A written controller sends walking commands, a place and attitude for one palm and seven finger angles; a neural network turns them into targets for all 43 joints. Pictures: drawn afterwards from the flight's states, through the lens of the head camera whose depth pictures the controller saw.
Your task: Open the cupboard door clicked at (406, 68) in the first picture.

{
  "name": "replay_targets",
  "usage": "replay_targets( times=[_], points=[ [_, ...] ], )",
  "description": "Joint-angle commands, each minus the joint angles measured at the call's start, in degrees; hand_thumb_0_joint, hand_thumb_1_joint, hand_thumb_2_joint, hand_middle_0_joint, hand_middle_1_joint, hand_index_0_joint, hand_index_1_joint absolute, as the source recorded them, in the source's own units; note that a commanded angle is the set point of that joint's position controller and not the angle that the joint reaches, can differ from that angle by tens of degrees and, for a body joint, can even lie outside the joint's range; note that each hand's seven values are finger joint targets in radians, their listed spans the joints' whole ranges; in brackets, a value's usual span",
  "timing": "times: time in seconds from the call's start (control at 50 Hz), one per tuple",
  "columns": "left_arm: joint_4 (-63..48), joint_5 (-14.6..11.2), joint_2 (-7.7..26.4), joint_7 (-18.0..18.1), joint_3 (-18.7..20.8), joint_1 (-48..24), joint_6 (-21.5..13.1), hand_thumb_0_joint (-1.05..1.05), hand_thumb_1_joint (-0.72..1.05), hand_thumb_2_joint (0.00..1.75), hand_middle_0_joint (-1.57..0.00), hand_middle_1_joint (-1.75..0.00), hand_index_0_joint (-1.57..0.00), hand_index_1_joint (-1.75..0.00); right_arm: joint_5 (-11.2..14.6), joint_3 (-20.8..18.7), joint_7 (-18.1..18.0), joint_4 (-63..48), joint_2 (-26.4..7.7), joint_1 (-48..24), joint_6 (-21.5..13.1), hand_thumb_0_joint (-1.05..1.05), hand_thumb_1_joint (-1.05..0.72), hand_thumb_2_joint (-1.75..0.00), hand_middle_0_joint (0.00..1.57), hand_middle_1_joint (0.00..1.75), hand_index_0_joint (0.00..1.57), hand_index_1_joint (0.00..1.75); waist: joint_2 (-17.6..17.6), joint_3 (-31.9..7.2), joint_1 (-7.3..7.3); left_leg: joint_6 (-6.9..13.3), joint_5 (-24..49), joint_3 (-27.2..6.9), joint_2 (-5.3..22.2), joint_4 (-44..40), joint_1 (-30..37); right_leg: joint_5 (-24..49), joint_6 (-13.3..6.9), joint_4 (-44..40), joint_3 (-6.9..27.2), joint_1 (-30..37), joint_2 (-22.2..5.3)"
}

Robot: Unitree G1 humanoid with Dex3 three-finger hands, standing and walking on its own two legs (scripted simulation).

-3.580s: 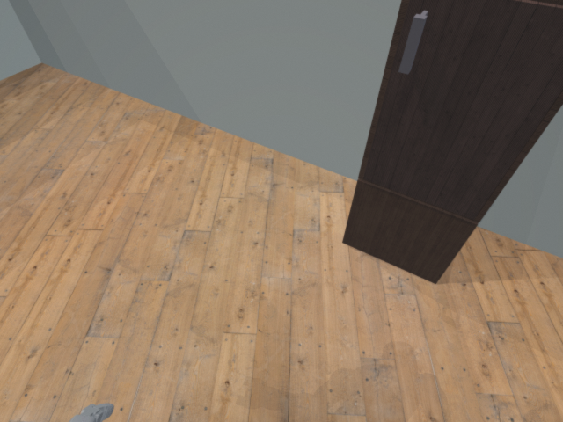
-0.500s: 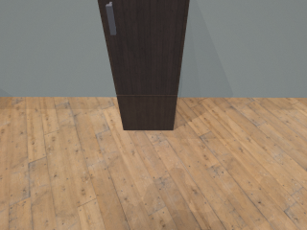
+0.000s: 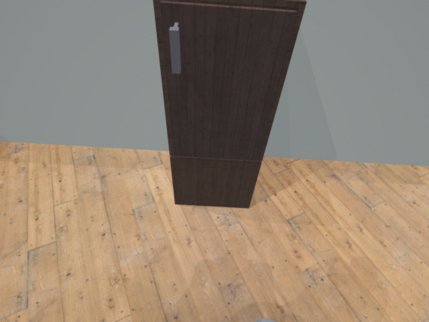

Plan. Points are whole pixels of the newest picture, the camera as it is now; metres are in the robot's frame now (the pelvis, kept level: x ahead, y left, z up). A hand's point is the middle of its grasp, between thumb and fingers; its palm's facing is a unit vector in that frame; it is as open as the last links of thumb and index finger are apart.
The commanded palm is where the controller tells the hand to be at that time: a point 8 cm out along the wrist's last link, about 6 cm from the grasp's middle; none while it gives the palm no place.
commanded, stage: take the last steps up to it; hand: left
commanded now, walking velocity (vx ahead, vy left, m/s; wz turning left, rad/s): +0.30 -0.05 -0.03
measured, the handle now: (176, 48) +0.79 +0.17 +0.14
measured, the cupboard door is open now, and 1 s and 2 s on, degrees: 0 0 0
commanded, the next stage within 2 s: come to a stop and stand still in 0.40 s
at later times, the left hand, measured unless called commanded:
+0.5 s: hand (162, 310) +0.18 +0.12 -0.17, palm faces +0.08 -0.98 -0.19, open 7.2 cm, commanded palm none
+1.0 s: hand (156, 267) +0.27 +0.15 -0.17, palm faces +0.06 -0.95 -0.29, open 7.4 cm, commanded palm none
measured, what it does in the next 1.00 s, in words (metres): walks ahead: right foot, then left foot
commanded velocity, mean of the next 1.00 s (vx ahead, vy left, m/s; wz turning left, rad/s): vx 0.02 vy -0.02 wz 0.00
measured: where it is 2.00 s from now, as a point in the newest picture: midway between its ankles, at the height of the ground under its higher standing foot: outside the picture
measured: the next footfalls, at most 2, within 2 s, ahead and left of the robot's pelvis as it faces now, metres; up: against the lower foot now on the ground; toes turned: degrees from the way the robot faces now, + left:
right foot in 0.26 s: +0.21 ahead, -0.15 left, +0.00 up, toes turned -8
left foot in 0.62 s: +0.33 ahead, +0.08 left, +0.00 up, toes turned +9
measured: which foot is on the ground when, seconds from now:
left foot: down 0.00-0.26, up 0.28-0.60, down 0.62-1.00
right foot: up 0.00-0.24, down 0.26-0.64, up 0.66-1.00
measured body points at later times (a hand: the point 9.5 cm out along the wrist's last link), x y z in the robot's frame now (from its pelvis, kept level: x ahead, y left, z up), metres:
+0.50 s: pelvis +0.18 -0.05 +0.00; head +0.20 -0.06 +0.45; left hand +0.18 +0.17 -0.15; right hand +0.21 -0.28 -0.16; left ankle +0.20 +0.08 -0.69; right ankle +0.17 -0.15 -0.74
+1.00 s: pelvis +0.21 -0.06 -0.01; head +0.24 -0.07 +0.44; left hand +0.27 +0.20 -0.15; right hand +0.31 -0.29 -0.17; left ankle +0.29 +0.08 -0.74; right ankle +0.20 -0.19 -0.73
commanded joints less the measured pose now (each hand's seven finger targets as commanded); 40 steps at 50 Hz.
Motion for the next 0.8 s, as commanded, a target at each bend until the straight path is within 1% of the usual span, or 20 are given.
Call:
replay_targets(
  times=[0.0,0.1,0.16,0.2,0.22,0.24,0.26,0.3,0.34,0.38,0.5,0.54,0.56,0.58,0.6,0.62,0.64,0.66,0.7,0.78],
  points=[
    [-3.2,-0.3,0.5,-0.3,0.4,1.1,0.0,0.0,0.9,0.9,-0.2,-0.3,-0.2,-0.3,0.1,-1.6,0.0,-0.8,-7.3,4.3,-0.8,0.0,-0.9,-0.9,0.2,0.3,0.2,0.3,6.9,5.7,-0.31,5.5,-6.7,-12.6,15.0,-19.5,-3.7,4.0,1.1,-9.6,1.0,-1.6,-2.4],
    [-5.9,-0.3,0.7,-0.5,0.7,-6.4,-0.5,0.0,0.9,0.9,-0.2,-0.3,-0.2,-0.3,-0.4,-2.4,0.2,0.6,-7.4,7.3,-0.1,0.0,-0.9,-0.9,0.2,0.3,0.2,0.3,6.3,7.5,-2.35,6.5,-6.8,-12.6,15.8,-18.3,-0.5,3.1,1.0,-21.6,-0.7,0.4,-1.2],
    [-6.0,-0.2,0.9,-0.5,0.9,-6.0,-1.1,0.0,0.9,0.9,-0.2,-0.3,-0.2,-0.3,-0.6,-2.5,0.1,0.9,-7.8,6.8,0.3,0.0,-0.9,-0.9,0.2,0.3,0.2,0.3,6.0,6.6,-1.68,5.9,-4.0,-11.7,15.7,-13.9,0.6,2.3,0.6,-27.7,-2.3,5.7,0.4],
    [-3.6,-0.1,2.5,-0.2,1.3,0.8,-1.9,0.0,0.9,0.9,-0.2,-0.3,-0.2,-0.3,-0.4,-2.3,0.2,1.3,-7.1,6.4,0.5,0.0,-0.9,-0.9,0.2,0.3,0.2,0.3,2.2,2.5,1.39,3.1,0.1,-8.4,12.1,-3.4,-0.9,5.6,-0.3,-36.0,-3.8,17.7,2.9],
    [-1.4,0.1,5.7,0.1,1.9,7.5,-2.7,0.0,0.9,0.9,-0.2,-0.3,-0.2,-0.3,0.1,-1.9,0.5,1.1,-5.6,6.6,0.3,0.0,-0.9,-0.9,0.2,0.3,0.2,0.3,-3.6,-1.5,4.22,0.8,0.3,-3.8,8.0,9.1,-7.0,2.3,-2.7,-39.8,3.2,28.6,-2.5],
    [0.3,0.1,11.9,0.8,3.1,13.7,-3.3,0.0,0.9,0.9,-0.2,-0.3,-0.2,-0.3,0.6,-0.8,1.0,-0.6,-1.9,7.4,0.0,0.0,-0.9,-0.9,0.2,0.3,0.2,0.3,-18.2,-5.1,5.25,-1.9,-14.6,0.7,0.5,25.9,-20.4,2.5,-8.4,-46.0,22.9,39.3,-16.0],
    [0.4,-1.0,13.3,1.2,3.0,15.9,-3.3,0.0,0.9,0.9,-0.2,-0.3,-0.2,-0.3,0.5,-0.9,1.0,-2.1,-4.9,4.5,0.5,0.0,-0.9,-0.9,0.2,0.3,0.2,0.3,-14.9,-6.6,6.22,-1.5,-21.5,-5.2,0.7,36.3,-23.4,-0.6,-11.9,-50.8,29.5,36.8,-19.6],
    [-1.0,-0.9,8.7,1.8,2.3,7.8,-3.1,0.0,0.9,0.9,-0.2,-0.3,-0.2,-0.3,0.2,-1.5,1.2,-2.9,-4.8,-0.7,0.7,0.0,-0.9,-0.9,0.2,0.3,0.2,0.3,-8.4,0.2,3.97,-1.2,-12.9,-9.6,4.9,43.5,-26.3,-7.4,-11.8,-52.9,24.5,27.3,-17.8],
    [-2.0,-0.5,4.0,2.1,1.0,3.6,-3.7,0.0,0.9,0.9,-0.2,-0.3,-0.2,-0.3,-0.3,-1.2,1.4,-1.9,-2.4,0.1,1.4,0.0,-0.9,-0.9,0.2,0.3,0.2,0.3,-1.5,2.4,0.61,-2.3,-6.7,-9.3,6.2,39.2,-21.9,6.1,-9.3,-52.2,12.8,19.6,-13.4],
    [-1.9,-0.4,3.2,2.2,0.2,3.1,-4.1,0.0,0.9,0.9,-0.2,-0.3,-0.2,-0.3,-0.3,-1.0,1.5,-1.2,-1.4,2.4,2.3,0.0,-0.9,-0.9,0.2,0.3,0.2,0.3,-2.9,1.7,-1.12,-3.5,-5.9,-7.8,5.8,33.7,-18.1,16.6,-8.9,-51.3,6.6,17.4,-11.3],
    [0.4,-0.5,5.1,1.9,-0.4,4.5,-3.8,0.0,0.9,0.9,-0.2,-0.3,-0.2,-0.3,0.2,0.0,1.9,-2.9,-1.4,-2.6,2.1,0.0,-0.9,-0.9,0.2,0.3,0.2,0.3,-3.9,1.6,-0.32,-4.2,-2.5,-4.5,3.5,15.4,-12.9,26.5,-8.5,-48.4,2.9,19.8,-9.6],
    [0.6,-0.9,4.5,2.4,-0.7,2.9,-3.0,0.0,0.9,0.9,-0.2,-0.3,-0.2,-0.3,0.5,0.8,1.1,-2.0,-1.6,-2.6,2.0,0.0,-0.9,-0.9,0.2,0.3,0.2,0.3,-3.3,0.7,-0.74,-4.5,3.2,-5.1,2.6,7.0,-5.4,32.0,-6.6,-44.1,0.8,18.8,-7.2],
    [1.0,-1.1,4.1,2.7,-1.1,2.2,-2.6,0.0,0.9,0.9,-0.2,-0.3,-0.2,-0.3,0.5,1.0,0.7,-1.1,-2.1,-1.2,1.8,0.0,-0.9,-0.9,0.2,0.3,0.2,0.3,-3.2,-0.6,-1.69,-4.5,11.0,-5.4,2.3,0.7,0.0,31.5,-4.7,-41.0,-0.3,18.1,-5.3],
    [1.2,-1.2,3.4,2.8,-1.3,3.6,-2.1,0.0,0.9,0.9,-0.2,-0.3,-0.2,-0.3,0.5,0.6,0.4,-0.4,-4.7,1.1,1.3,0.0,-0.9,-0.9,0.2,0.3,0.2,0.3,1.2,-3.4,-1.77,-3.8,26.5,-7.3,4.9,-1.4,6.0,26.7,-2.3,-37.2,-0.7,17.6,-3.2],
    [1.2,-1.3,2.3,3.1,-1.6,5.8,-1.4,0.0,0.9,0.9,-0.2,-0.3,-0.2,-0.3,0.6,0.0,0.0,-0.3,-7.7,1.7,1.3,0.0,-0.9,-0.9,0.2,0.3,0.2,0.3,6.7,-5.3,-1.11,-1.4,43.1,-11.1,10.6,0.9,11.8,15.8,-0.2,-35.2,-1.0,13.8,-1.6],
    [0.9,-1.3,1.9,3.6,-1.5,7.4,-0.7,0.0,0.9,0.9,-0.2,-0.3,-0.2,-0.3,0.8,-0.7,-0.4,-0.9,-10.0,1.6,1.8,0.0,-0.9,-0.9,0.2,0.3,0.2,0.3,9.5,-4.3,-1.31,1.4,50.5,-13.1,14.9,1.2,12.2,5.3,1.0,-34.1,-1.4,12.4,0.2],
    [0.9,-1.5,2.4,3.7,-1.4,8.2,0.2,0.0,0.9,0.9,-0.2,-0.3,-0.2,-0.3,1.1,-0.8,-1.0,-0.9,-10.5,0.0,2.2,0.0,-0.9,-0.9,0.2,0.3,0.2,0.3,16.7,-4.1,-0.82,4.4,57.8,-16.5,18.1,-1.5,11.3,-6.1,2.2,-28.3,-2.2,11.4,1.5],
    [0.5,-1.5,3.8,3.7,-1.1,7.6,1.0,0.0,0.9,0.9,-0.2,-0.3,-0.2,-0.3,1.1,-1.0,-1.7,-1.1,-11.0,-0.2,2.7,0.0,-0.9,-0.9,0.2,0.3,0.2,0.3,19.3,-3.8,-1.44,6.8,61.3,-18.2,19.5,-3.6,9.9,-14.3,2.3,-20.0,-0.5,10.5,2.3],
    [-0.8,-1.2,4.2,3.5,-0.3,5.4,1.7,0.0,0.9,0.9,-0.2,-0.3,-0.2,-0.3,0.7,-1.8,-2.4,-2.2,-11.5,-2.0,3.4,0.0,-0.9,-0.9,0.2,0.3,0.2,0.3,13.8,-2.8,-1.5,8.9,59.3,-17.9,20.5,-3.3,8.7,-17.9,1.7,-8.6,3.4,6.2,2.1],
    [-4.1,-1.0,3.8,2.8,1.2,2.5,2.5,0.0,0.9,0.9,-0.2,-0.3,-0.2,-0.3,0.3,-3.1,-2.1,-4.9,-11.9,-5.6,4.1,0.0,-0.9,-0.9,0.2,0.3,0.2,0.3,8.0,-7.7,-1.46,8.7,46.7,-14.6,19.1,-2.7,9.1,-12.9,2.3,0.7,5.5,1.5,3.3]
  ],
)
